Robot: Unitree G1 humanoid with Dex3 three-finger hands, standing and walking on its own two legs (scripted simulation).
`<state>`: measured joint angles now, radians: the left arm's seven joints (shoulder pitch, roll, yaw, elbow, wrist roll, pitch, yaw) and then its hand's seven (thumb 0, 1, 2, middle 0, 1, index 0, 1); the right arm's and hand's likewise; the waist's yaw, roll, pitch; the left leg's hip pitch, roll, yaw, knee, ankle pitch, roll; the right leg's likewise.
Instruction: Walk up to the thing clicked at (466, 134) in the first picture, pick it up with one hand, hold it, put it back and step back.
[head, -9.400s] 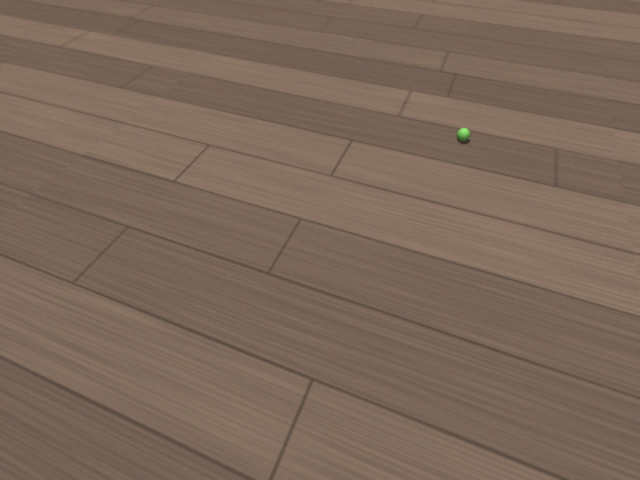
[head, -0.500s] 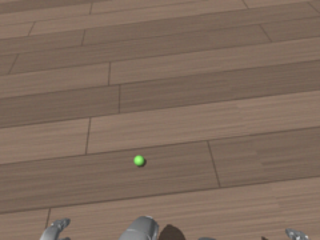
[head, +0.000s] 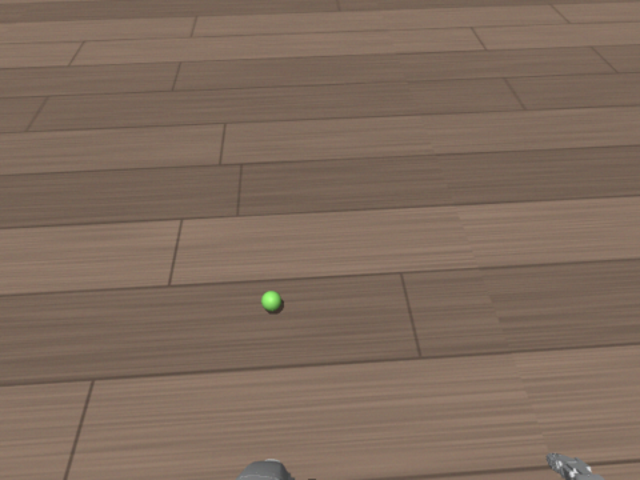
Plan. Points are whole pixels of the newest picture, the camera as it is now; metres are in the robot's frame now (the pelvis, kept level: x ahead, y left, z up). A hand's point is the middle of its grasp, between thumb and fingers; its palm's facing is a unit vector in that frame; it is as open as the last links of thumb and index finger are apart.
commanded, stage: walk up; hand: left
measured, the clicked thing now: (271, 300) +0.73 +0.24 -0.72
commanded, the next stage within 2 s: stand in 0.84 s
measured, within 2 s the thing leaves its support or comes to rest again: neither
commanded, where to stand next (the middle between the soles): +0.38 +0.00 m, yaw +1 degrees
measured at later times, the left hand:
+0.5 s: hand out of the picture +0.07 +0.28 -0.13, palm faces +0.07 -0.93 -0.36, open 7.4 cm
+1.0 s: hand out of the picture +0.07 +0.27 -0.13, palm faces +0.07 -0.94 -0.34, open 7.4 cm
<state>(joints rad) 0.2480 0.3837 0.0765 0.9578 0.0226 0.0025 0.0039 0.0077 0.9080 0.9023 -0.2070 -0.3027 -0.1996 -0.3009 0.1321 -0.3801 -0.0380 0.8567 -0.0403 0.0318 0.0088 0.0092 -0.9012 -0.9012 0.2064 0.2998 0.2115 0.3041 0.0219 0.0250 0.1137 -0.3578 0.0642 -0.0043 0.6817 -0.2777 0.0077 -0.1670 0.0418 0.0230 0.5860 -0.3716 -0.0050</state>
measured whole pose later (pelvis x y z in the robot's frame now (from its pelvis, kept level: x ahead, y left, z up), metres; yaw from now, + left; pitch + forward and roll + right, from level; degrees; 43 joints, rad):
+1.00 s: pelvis +0.00 +0.01 +0.02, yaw +3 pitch -3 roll +0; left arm 0.09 0.35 0.02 1.12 0.00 -0.01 0.00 0.01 0.91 0.90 -0.21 -0.30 -0.20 -0.30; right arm 0.05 -0.34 -0.01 1.07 -0.01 -0.01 0.00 0.01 -0.90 -0.90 0.20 0.30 0.21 0.30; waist 0.02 0.00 0.08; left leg -0.17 0.00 -0.07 0.41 -0.20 -0.02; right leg -0.06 -0.01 0.01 0.37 -0.26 0.02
